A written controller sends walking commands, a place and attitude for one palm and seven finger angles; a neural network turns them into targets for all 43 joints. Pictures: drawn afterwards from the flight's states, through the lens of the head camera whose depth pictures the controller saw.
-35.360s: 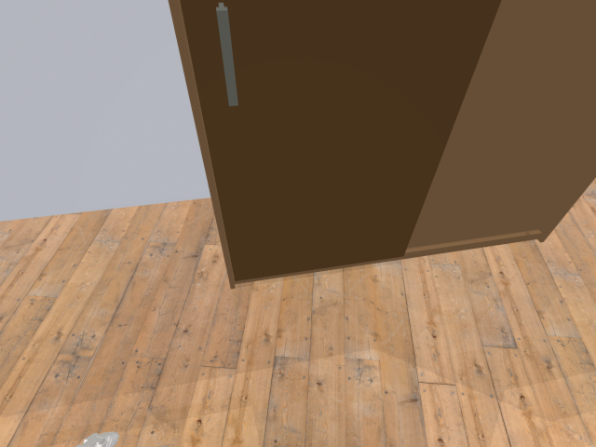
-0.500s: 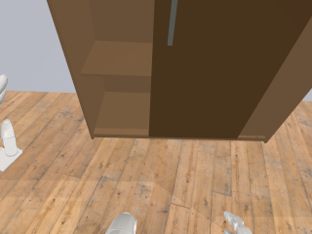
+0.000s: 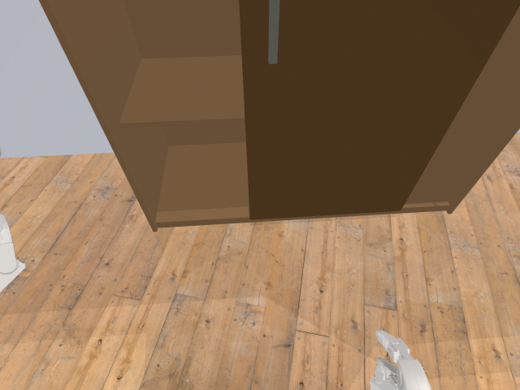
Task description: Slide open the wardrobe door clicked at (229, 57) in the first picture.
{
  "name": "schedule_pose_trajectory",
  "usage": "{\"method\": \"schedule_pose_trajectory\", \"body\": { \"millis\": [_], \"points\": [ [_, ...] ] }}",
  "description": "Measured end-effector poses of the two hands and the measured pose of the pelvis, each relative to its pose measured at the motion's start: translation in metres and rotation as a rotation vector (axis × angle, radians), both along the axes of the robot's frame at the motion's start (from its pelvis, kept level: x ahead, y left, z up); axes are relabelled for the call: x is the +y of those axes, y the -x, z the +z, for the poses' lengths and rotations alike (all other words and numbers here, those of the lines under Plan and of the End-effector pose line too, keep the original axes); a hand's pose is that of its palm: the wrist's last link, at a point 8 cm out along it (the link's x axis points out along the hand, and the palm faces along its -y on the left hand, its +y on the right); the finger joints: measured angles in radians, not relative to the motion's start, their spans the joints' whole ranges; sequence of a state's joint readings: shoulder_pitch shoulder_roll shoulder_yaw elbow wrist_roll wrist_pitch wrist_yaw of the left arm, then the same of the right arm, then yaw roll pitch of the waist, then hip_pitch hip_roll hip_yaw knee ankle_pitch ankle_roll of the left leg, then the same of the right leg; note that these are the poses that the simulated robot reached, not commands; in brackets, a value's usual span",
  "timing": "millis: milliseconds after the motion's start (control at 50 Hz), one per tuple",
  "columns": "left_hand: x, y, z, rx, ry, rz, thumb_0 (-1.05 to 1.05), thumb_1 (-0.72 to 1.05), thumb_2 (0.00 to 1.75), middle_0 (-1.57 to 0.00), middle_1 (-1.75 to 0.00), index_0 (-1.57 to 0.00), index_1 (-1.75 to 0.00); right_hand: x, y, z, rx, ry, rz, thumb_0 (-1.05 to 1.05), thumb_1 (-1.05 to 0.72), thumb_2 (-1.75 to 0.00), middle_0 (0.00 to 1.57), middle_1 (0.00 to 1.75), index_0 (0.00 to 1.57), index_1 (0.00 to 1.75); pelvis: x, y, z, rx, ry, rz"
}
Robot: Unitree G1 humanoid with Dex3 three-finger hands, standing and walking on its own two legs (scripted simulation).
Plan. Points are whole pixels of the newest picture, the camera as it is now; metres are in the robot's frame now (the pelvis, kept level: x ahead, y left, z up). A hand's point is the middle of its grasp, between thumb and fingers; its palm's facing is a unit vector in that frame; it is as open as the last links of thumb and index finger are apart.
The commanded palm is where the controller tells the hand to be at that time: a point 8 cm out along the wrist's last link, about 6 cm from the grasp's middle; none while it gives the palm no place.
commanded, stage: stop stepping back and stand still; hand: left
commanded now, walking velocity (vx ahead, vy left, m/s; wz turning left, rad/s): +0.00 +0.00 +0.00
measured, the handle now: (273, 18) +0.87 +0.02 +0.16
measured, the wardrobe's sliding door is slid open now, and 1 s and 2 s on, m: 0.43 0.43 0.43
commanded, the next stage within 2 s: let the arm hang, fingers relaxed in 0.46 s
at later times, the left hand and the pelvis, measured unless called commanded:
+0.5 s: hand (23, 234) +0.24 +0.28 +0.18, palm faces +0.38 -0.78 -0.50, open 7.4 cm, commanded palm +0.18 +0.32 +0.19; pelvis +0.03 +0.02 +0.01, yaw -2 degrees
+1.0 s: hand out of the picture +0.01 +0.23 -0.17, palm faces -0.02 -0.98 -0.19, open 7.0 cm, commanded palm none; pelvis -0.01 +0.04 +0.01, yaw +0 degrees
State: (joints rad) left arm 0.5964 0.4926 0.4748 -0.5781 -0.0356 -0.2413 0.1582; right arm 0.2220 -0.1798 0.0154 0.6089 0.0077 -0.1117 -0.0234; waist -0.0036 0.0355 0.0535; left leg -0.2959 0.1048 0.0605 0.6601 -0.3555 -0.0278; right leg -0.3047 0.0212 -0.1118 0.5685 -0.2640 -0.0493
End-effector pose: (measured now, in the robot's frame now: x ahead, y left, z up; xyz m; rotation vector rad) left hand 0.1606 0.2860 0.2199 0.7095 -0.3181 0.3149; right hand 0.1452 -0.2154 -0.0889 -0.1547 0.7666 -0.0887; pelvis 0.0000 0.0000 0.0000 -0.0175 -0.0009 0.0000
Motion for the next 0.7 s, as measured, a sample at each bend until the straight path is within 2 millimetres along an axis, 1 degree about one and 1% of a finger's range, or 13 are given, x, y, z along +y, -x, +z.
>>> {"method": "schedule_pose_trajectory", "body": {
  "millis": [60, 140, 220, 260, 340, 440, 500, 560, 580, 600, 620, 660, 700],
  "points": [
    [0.013, -0.008, -0.009, 0.039, 0.044, 0.075, 0.01, 0.88, 0.90, -0.22, -0.30, -0.22, -0.31, -0.008, -0.002, -0.006, 0.047, 0.005, -0.026, 0.01, -0.90, -0.89, 0.21, 0.30, 0.20, 0.30, 0.003, -0.009, 0.004, 0.007, -0.013, -0.011],
    [0.027, -0.018, -0.033, 0.083, 0.130, 0.138, 0.01, 0.89, 0.90, -0.21, -0.30, -0.22, -0.30, -0.018, -0.007, -0.003, 0.052, 0.056, -0.052, 0.02, -0.90, -0.89, 0.20, 0.30, 0.20, 0.30, 0.008, -0.020, 0.003, 0.000, -0.010, -0.013],
    [0.026, -0.032, -0.049, 0.083, 0.224, 0.120, 0.02, 0.89, 0.90, -0.21, -0.30, -0.21, -0.30, -0.022, -0.017, 0.010, 0.042, 0.105, -0.068, 0.02, -0.90, -0.90, 0.20, 0.30, 0.20, 0.30, 0.011, -0.029, 0.006, -0.004, -0.014, -0.019],
    [0.021, -0.039, -0.049, 0.068, 0.240, 0.089, 0.02, 0.89, 0.90, -0.21, -0.30, -0.21, -0.30, -0.022, -0.025, 0.018, 0.021, 0.121, -0.061, 0.02, -0.90, -0.90, 0.20, 0.30, 0.20, 0.30, 0.011, -0.032, 0.007, 0.000, -0.011, -0.018],
    [0.014, -0.049, -0.033, 0.005, 0.201, 0.013, 0.02, 0.89, 0.90, -0.22, -0.30, -0.22, -0.30, -0.017, -0.042, 0.031, -0.036, 0.128, -0.048, 0.02, -0.90, -0.90, 0.20, 0.30, 0.20, 0.30, 0.013, -0.034, 0.007, 0.007, -0.005, -0.020],
    [0.020, -0.049, -0.017, -0.009, 0.125, -0.019, 0.02, 0.89, 0.90, -0.22, -0.30, -0.22, -0.30, -0.006, -0.055, 0.038, -0.094, 0.095, -0.054, 0.02, -0.90, -0.90, 0.20, 0.30, 0.20, 0.30, 0.018, -0.034, 0.008, 0.015, -0.001, -0.030],
    [0.029, -0.044, -0.020, 0.026, 0.121, 0.009, 0.02, 0.89, 0.90, -0.22, -0.30, -0.22, -0.30, 0.002, -0.055, 0.037, -0.099, 0.076, -0.056, 0.01, -0.90, -0.90, 0.20, 0.30, 0.20, 0.30, 0.021, -0.033, 0.009, 0.016, 0.000, -0.034],
    [0.039, -0.037, -0.031, 0.070, 0.156, 0.055, 0.01, 0.89, 0.90, -0.21, -0.30, -0.22, -0.30, 0.008, -0.048, 0.034, -0.082, 0.067, -0.049, 0.01, -0.90, -0.90, 0.20, 0.30, 0.20, 0.30, 0.024, -0.031, 0.009, 0.015, 0.001, -0.036],
    [0.042, -0.036, -0.042, 0.104, 0.166, 0.063, 0.01, 0.89, 0.90, -0.21, -0.30, -0.21, -0.30, 0.009, -0.046, 0.030, -0.076, 0.058, -0.028, 0.01, -0.90, -0.90, 0.20, 0.30, 0.20, 0.30, 0.026, -0.029, 0.009, 0.018, 0.002, -0.026],
    [0.047, -0.039, -0.062, 0.178, 0.189, 0.073, 0.01, 0.89, 0.90, -0.21, -0.30, -0.21, -0.30, 0.010, -0.044, 0.023, -0.057, 0.051, 0.005, 0.01, -0.90, -0.90, 0.20, 0.30, 0.20, 0.30, 0.029, -0.026, 0.007, 0.022, 0.001, -0.017],
    [0.051, -0.041, -0.088, 0.283, 0.228, 0.094, 0.01, 0.89, 0.90, -0.21, -0.30, -0.21, -0.30, 0.009, -0.041, 0.016, -0.027, 0.050, 0.032, 0.01, -0.90, -0.90, 0.20, 0.30, 0.20, 0.30, 0.031, -0.023, 0.006, 0.025, 0.000, -0.011],
    [0.053, -0.038, -0.149, 0.532, 0.320, 0.146, 0.01, 0.90, 0.90, -0.20, -0.30, -0.20, -0.30, 0.006, -0.033, 0.000, 0.033, 0.052, 0.054, 0.01, -0.90, -0.90, 0.20, 0.30, 0.20, 0.30, 0.037, -0.017, 0.003, 0.032, -0.004, -0.005],
    [0.045, -0.023, -0.210, 0.789, 0.401, 0.187, 0.01, 0.90, 0.90, -0.20, -0.30, -0.20, -0.30, 0.003, -0.021, -0.011, 0.087, 0.055, 0.046, 0.01, -0.90, -0.89, 0.20, 0.30, 0.20, 0.30, 0.041, -0.011, 0.001, 0.032, -0.010, -0.006]
  ]
}}
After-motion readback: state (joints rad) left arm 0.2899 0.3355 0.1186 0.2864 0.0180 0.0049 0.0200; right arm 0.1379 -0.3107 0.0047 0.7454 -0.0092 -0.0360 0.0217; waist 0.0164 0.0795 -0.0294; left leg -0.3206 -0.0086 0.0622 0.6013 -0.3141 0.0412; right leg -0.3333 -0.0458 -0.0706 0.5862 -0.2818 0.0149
